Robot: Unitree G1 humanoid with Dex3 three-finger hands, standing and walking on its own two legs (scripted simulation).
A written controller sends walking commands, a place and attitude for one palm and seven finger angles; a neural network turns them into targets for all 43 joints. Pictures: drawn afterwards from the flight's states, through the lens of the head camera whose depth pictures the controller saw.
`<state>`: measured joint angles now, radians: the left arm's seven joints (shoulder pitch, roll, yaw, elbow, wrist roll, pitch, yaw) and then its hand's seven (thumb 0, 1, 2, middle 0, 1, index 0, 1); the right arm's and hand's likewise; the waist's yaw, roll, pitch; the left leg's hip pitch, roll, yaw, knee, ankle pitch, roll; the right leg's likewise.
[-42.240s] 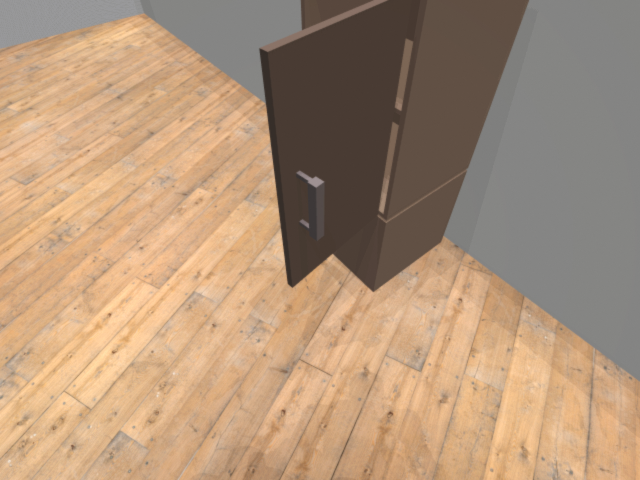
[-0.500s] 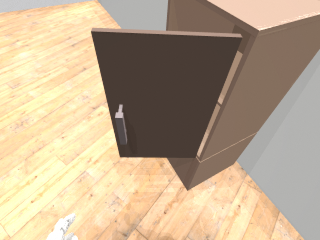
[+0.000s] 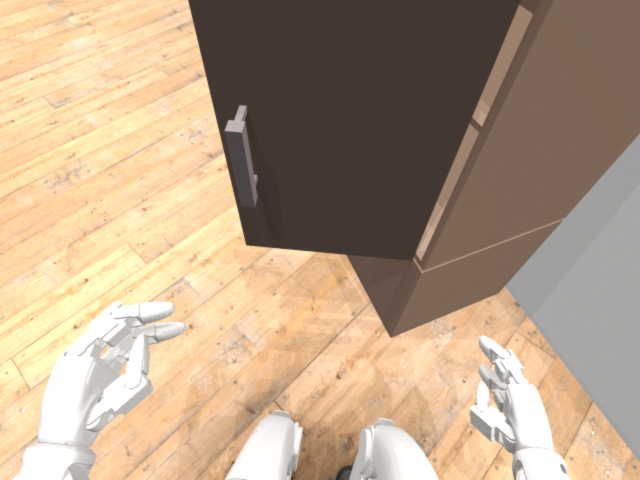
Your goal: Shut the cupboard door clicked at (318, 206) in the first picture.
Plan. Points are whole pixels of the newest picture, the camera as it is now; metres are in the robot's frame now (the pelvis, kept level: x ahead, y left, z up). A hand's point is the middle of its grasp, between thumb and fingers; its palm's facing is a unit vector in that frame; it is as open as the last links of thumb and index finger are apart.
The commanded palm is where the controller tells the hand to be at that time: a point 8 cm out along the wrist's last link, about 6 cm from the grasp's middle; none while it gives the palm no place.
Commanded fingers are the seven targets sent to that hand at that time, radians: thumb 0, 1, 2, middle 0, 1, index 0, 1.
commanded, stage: raise the hand and make a fist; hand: left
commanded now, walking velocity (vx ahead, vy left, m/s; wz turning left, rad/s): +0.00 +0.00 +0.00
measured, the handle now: (245, 158) +0.53 +0.18 +0.06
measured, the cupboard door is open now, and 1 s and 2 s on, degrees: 62 62 62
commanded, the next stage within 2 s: bring the fist close to the handle in 1.32 s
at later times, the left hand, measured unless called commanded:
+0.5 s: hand (143, 346) +0.24 +0.22 +0.05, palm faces +0.01 -1.00 -0.01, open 3.3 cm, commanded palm +0.21 +0.28 +0.06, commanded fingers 0.00 0.90 0.90 -1.21 -1.40 -1.21 -1.40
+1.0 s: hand (141, 323) +0.26 +0.23 +0.06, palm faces -0.01 -1.00 -0.02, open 3.1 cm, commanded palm +0.24 +0.29 +0.06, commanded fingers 0.00 0.90 0.90 -1.30 -1.50 -1.30 -1.50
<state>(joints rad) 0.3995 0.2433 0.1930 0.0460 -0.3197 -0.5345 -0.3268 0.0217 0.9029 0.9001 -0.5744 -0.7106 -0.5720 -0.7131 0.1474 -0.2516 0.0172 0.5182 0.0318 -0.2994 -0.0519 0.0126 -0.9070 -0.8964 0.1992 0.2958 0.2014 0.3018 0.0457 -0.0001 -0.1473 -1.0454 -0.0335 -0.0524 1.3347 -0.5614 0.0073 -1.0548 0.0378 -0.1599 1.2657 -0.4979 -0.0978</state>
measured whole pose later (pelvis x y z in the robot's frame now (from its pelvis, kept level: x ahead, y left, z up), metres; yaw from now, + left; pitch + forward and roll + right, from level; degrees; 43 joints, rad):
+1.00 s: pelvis +0.03 +0.05 +0.02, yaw -2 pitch +18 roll -4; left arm 0.36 0.24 0.13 -0.01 -0.26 -0.41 -0.22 0.02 0.90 0.90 -1.29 -1.50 -1.29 -1.50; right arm 0.24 -0.25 0.03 0.47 0.01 -0.15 -0.03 0.01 -0.90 -0.90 0.20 0.30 0.20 0.30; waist 0.01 0.03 -0.17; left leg -1.00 -0.05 -0.01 1.27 -0.58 0.08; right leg -1.01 0.03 -0.11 1.18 -0.49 -0.04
